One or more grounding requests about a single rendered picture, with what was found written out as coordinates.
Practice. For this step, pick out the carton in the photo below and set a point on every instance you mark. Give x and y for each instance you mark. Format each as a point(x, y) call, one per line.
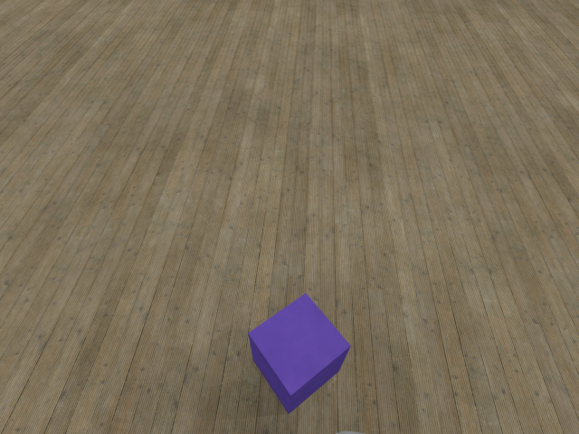
point(297, 350)

